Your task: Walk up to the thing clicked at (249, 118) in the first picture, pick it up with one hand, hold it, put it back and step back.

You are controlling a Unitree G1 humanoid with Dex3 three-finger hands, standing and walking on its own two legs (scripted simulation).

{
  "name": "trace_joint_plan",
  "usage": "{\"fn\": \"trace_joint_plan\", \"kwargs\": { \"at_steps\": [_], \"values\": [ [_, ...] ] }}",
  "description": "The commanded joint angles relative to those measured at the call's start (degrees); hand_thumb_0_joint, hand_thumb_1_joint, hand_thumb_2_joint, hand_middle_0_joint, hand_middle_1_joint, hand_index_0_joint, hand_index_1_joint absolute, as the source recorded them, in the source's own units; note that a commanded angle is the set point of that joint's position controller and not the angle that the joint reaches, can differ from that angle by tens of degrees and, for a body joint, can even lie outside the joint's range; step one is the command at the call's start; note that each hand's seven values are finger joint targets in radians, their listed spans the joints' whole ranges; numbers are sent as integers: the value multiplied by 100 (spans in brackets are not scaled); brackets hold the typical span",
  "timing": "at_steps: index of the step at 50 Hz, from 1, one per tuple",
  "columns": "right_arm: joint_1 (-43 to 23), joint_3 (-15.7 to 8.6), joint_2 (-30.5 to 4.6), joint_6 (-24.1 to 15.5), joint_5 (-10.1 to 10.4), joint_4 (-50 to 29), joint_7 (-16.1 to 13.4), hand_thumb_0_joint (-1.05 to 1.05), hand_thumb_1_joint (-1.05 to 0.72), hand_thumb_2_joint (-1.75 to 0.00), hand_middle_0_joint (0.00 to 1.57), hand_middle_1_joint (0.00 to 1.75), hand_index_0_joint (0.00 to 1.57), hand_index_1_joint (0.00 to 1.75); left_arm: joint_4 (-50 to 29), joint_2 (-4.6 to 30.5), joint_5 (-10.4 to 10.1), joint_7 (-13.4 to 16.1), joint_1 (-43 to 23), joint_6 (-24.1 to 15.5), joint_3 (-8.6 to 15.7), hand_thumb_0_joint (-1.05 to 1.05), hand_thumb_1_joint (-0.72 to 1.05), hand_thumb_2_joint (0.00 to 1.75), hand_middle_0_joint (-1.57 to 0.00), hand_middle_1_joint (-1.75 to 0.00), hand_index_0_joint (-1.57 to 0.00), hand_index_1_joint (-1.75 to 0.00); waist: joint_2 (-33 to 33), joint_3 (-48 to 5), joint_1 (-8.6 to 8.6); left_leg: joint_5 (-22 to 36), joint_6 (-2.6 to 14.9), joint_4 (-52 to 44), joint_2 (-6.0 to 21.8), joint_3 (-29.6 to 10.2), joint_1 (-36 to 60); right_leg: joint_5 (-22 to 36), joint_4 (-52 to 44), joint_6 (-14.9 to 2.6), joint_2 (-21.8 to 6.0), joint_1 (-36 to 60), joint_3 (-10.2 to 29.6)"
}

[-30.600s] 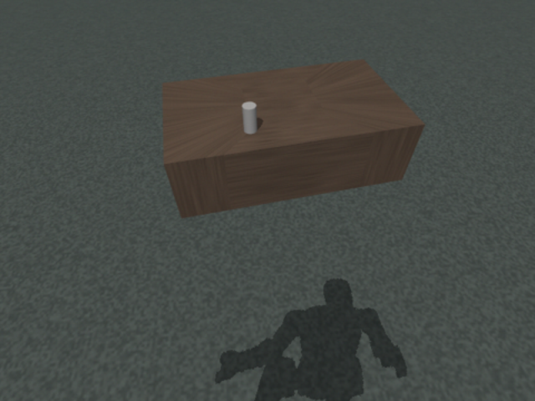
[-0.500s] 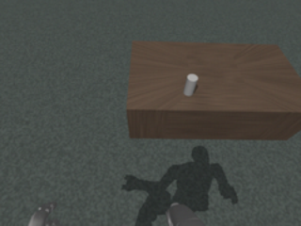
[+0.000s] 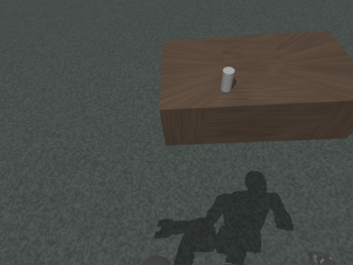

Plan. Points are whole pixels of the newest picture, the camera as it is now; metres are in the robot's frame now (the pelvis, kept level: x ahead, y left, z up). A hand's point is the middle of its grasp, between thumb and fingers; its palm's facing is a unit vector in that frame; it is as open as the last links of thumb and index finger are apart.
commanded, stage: step back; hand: right
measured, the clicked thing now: (227, 79) +1.05 -0.23 -0.34
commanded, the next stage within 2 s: stand in 1.26 s
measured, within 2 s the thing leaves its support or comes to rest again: neither
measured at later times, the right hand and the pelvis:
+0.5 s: hand out of the picture +0.02 -0.28 -0.13, palm faces +0.00 +0.91 -0.42, open 7.4 cm; pelvis -0.08 +0.00 +0.00, yaw -1 degrees
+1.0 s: hand out of the picture +0.03 -0.27 -0.15, palm faces +0.02 +0.93 -0.37, open 7.4 cm; pelvis -0.04 +0.00 +0.00, yaw -1 degrees
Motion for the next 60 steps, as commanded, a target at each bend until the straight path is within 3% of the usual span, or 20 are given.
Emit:
{"fn": "trace_joint_plan", "kwargs": {
  "at_steps": [1, 3, 4, 5, 6, 7, 10, 15, 19, 23, 27, 32, 34, 36, 40, 46, 49, 51, 53, 60],
  "values": [
    [64, -233, -790, -364, -99, -388, -52, 0, -90, -90, 20, 30, 20, 30, -571, 1408, 30, 111, -212, -96, 423, 0, 90, 90, -20, -30, -20, -30, -1607, -1036, 78, 81, -48, -2313, 338, 599, -16, 1565, -415, -1057, -896, 1585, 814],
    [649, -306, -817, -468, -168, -67, -66, 0, -90, -90, 20, 30, 20, 30, -624, 1354, -98, 54, -345, 13, 394, 0, 90, 90, -20, -30, -20, -30, -1226, -1242, -128, 1644, 47, -4311, 225, 719, 1144, 1568, 588, -770, -686, 1181, 521],
    [615, -428, -1100, -501, -256, -17, -84, 0, -90, -90, 20, 30, 20, 30, -600, 973, -113, 20, -43, 67, 278, 0, 90, 90, -20, -30, -20, -30, -417, -1239, 23, 1599, 151, -4241, 769, -379, 1868, 350, 1315, -544, -381, 45, 480],
    [370, -514, -1611, -505, -339, -89, -89, 0, -90, -90, 20, 30, 20, 30, -581, 642, -173, 14, 213, 74, 185, 0, 90, 90, -20, -30, -20, -30, 879, -1023, 161, 1610, 594, -4231, 1940, -2170, 2218, -1627, 2187, -251, 457, -1573, 33],
    [185, -508, -1968, -504, -210, -222, -61, 0, -90, -90, 20, 30, 20, 30, -553, 1136, -135, 92, -258, 78, 285, 0, 90, 90, -20, -30, -20, -30, 641, -899, -195, 802, 1431, -4371, 2726, -2681, 840, -1853, 2303, -146, 239, -909, 662],
    [-300, -506, -1993, -547, -199, -274, -76, 0, -90, -90, 20, 30, 20, 30, -469, 1371, -146, 63, -576, 55, 327, 0, 90, 90, -20, -30, -20, -30, 805, -455, -152, 146, 1620, -4657, 2870, -2904, -292, -1714, 2566, -197, 36, -285, 821],
    [-596, -287, -1251, -651, -263, -247, -79, 0, -90, -90, 20, 30, 20, 30, -176, 1286, -227, -113, -66, 8, 373, 0, 90, 90, -20, -30, -20, -30, 572, -390, 208, 1010, 935, -4056, 1604, -737, 502, -721, 2289, -207, 337, -472, 810],
    [66, -417, -1307, -676, -283, -33, 7, 0, -90, -90, 20, 30, 20, 30, -166, 1124, -134, -223, -431, -140, 290, 0, 90, 90, -20, -30, -20, -30, 943, -505, -316, -293, 1045, -4212, 1653, -987, 1473, -1309, 578, -53, 203, -514, 219],
    [-29, -382, -1197, -535, -206, -54, 76, 0, -90, -90, 20, 30, 20, 30, 351, 1020, -78, -149, 243, -357, 327, 0, 90, 90, -20, -30, -20, -30, 792, -783, 29, 755, 770, -3252, 1354, -150, 815, -352, -1820, -312, 396, 1328, -178],
    [-301, -341, -1030, -592, -121, -176, 18, 0, -90, -90, 20, 30, 20, 30, 175, 1992, -1, -87, -115, -430, 501, 0, 90, 90, -20, -30, -20, -30, -1009, -172, 133, -439, 32, -812, 562, 143, -429, -1596, -2257, -1597, -1982, 541, 3102],
    [-121, -275, -832, -692, -70, 16, 124, 0, -90, -90, 20, 30, 20, 30, 192, 1399, -52, -86, -131, -495, 369, 0, 90, 90, -20, -30, -20, -30, -978, -190, 30, 283, 76, -1763, 557, 567, -342, 562, -1762, -1181, -1159, 1183, 1433],
    [585, -383, -813, -770, -117, 334, 89, 0, -90, -90, 20, 30, 20, 30, 46, 1210, -151, -151, -443, -382, 180, 0, 90, 90, -20, -30, -20, -30, -745, -698, -389, 1851, 148, -3562, 349, 807, 1978, 1169, -456, -655, -544, 109, 409],
    [764, -530, -1472, -821, -213, 341, 19, 0, -90, -90, 20, 30, 20, 30, -16, 690, -259, -140, -249, -328, 45, 0, 90, 90, -20, -30, -20, -30, 840, -1061, -391, 761, 879, -4501, 2244, -2003, 2745, -1070, 1269, -243, 450, -1167, -132],
    [318, -586, -1737, -772, -162, 246, 47, 0, -90, -90, 20, 30, 20, 30, 206, 1317, -223, -82, -136, -269, 186, 0, 90, 90, -20, -30, -20, -30, 333, -587, -259, -495, 1603, -4661, 2666, -2272, 1325, -1789, 1680, -287, 33, -594, 399],
    [-37, -419, -1284, -826, -210, 185, 38, 0, -90, -90, 20, 30, 20, 30, 372, 1129, -228, -159, 42, -304, 204, 0, 90, 90, -20, -30, -20, -30, 559, -419, -79, 1242, 1056, -4279, 1975, -819, 1068, -1036, 768, -246, -126, -198, 186],
    [-443, -231, -907, -598, -47, 171, 62, 0, -90, -90, 20, 30, 20, 30, 687, 1111, -151, -69, 255, -372, 268, 0, 90, 90, -20, -30, -20, -30, 371, -862, 158, 1180, 456, -3243, 1310, 175, 248, 454, -1121, -238, 201, 1575, -214],
    [-84, -139, -647, -534, 16, 383, 40, 0, -90, -90, 20, 30, 20, 30, 449, 1693, -121, -47, -627, -432, 287, 0, 90, 90, -20, -30, -20, -30, -892, -757, -164, 179, -13, -2136, 516, 511, 775, -592, -1972, -1115, -1481, 247, 1953],
    [287, -138, -770, -593, -22, 686, 43, 0, -90, -90, 20, 30, 20, 30, 330, 1343, -158, -62, -1112, -418, 165, 0, 90, 90, -20, -30, -20, -30, -514, -687, -460, 1050, 63, -3245, 807, 437, 1541, 381, -1422, -755, -1030, -64, 1062],
    [16, -184, -1032, -662, -14, 744, 37, 0, -90, -90, 20, 30, 20, 30, 437, 1128, -231, -48, -937, -429, 144, 0, 90, 90, -20, -30, -20, -30, -171, -1040, -202, 3076, 353, -3340, 1179, 53, 1345, 1787, -754, -318, -411, 823, 212],
    [-156, -112, -911, -594, -30, 863, -5, 0, -90, -90, 20, 30, 20, 30, 665, 1249, -238, -12, -962, -369, 179, 0, 90, 90, -20, -30, -20, -30, -298, -1206, -124, 3570, 313, -3086, 1002, 365, 1274, 2232, -824, -388, -538, 1374, 210]
  ]
}}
